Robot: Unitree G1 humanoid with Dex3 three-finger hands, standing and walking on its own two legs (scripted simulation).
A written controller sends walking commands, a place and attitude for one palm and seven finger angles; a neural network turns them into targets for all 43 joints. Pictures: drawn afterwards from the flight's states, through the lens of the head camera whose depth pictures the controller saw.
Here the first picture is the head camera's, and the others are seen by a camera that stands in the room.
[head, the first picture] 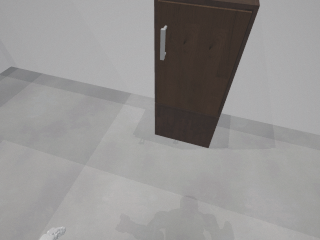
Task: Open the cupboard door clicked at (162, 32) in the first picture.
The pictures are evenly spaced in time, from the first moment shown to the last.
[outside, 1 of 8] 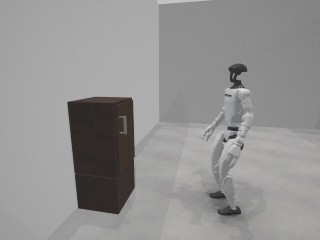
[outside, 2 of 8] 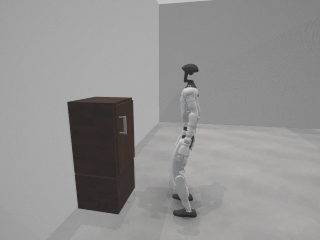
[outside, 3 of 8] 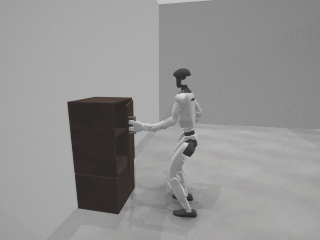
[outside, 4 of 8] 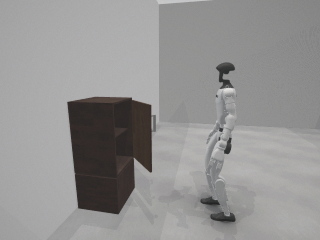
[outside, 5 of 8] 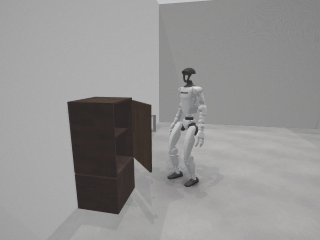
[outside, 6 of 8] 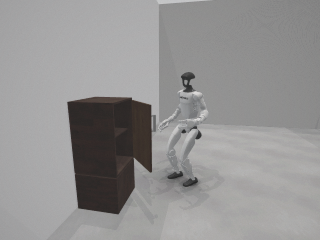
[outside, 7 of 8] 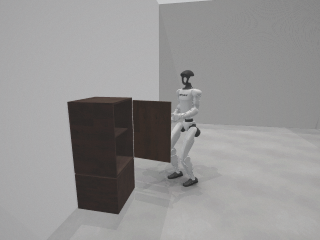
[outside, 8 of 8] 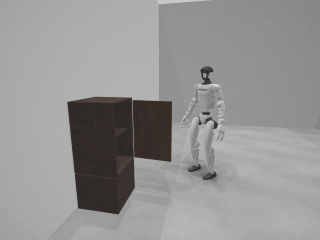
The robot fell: no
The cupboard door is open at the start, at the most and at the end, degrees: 0 85 85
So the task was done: yes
